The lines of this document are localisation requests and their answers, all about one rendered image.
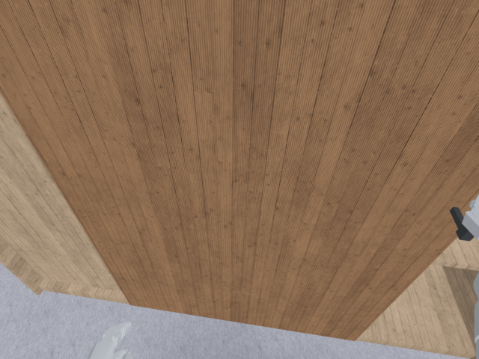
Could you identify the robot left hand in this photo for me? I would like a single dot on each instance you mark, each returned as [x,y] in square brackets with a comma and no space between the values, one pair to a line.
[105,349]

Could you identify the handle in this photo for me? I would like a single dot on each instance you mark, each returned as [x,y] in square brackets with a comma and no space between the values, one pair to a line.
[462,232]

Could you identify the robot right hand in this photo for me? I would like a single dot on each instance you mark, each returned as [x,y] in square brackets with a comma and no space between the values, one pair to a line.
[471,218]

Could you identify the wardrobe door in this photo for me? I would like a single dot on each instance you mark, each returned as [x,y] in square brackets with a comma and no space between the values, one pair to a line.
[36,220]
[289,164]

